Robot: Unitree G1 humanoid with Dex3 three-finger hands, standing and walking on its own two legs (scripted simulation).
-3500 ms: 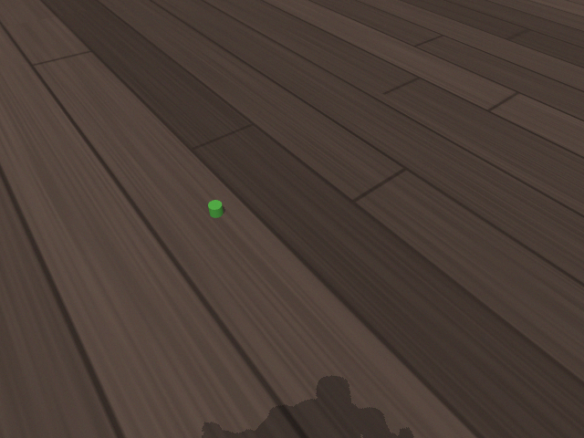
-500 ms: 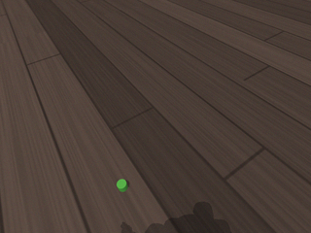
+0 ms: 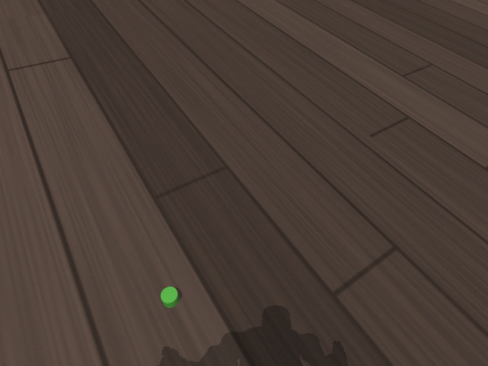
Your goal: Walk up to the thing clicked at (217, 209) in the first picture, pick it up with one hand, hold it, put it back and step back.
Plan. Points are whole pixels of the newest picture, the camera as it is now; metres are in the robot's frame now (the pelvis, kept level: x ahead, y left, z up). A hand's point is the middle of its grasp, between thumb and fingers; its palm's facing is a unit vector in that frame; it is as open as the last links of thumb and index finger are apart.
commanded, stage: walk up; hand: left
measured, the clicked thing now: (170, 297) +0.47 +0.24 -0.73
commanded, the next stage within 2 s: none
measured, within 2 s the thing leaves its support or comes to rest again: neither
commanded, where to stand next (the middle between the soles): +0.08 +0.00 m, yaw -1 degrees
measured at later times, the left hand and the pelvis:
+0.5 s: hand out of the picture +0.12 +0.27 -0.14, palm faces -0.04 -0.93 -0.38, open 7.4 cm; pelvis +0.04 +0.00 +0.01, yaw +0 degrees
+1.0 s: hand out of the picture +0.13 +0.26 -0.13, palm faces -0.04 -0.93 -0.37, open 7.3 cm; pelvis +0.05 +0.00 +0.02, yaw +0 degrees
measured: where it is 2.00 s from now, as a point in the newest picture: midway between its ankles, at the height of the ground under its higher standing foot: outside the picture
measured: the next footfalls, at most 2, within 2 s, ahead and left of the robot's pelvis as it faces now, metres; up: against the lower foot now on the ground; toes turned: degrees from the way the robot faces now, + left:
left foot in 1.92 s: -0.01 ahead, +0.19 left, +0.00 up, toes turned +1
